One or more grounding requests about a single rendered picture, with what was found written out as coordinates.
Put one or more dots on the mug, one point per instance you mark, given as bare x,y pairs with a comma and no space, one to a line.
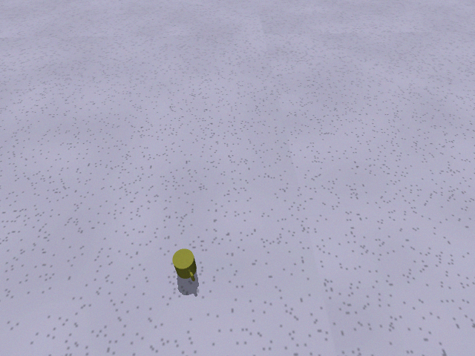
184,264

